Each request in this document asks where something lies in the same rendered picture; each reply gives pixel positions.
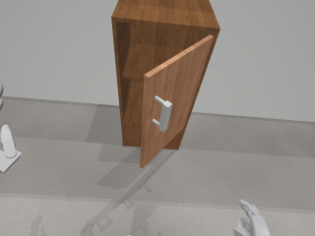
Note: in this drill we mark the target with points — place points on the left robot hand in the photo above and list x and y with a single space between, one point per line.
9 155

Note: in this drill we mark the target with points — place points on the cupboard door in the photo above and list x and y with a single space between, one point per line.
175 80

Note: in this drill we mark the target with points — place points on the right robot hand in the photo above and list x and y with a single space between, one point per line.
256 226

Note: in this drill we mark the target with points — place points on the handle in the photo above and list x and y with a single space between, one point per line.
164 115

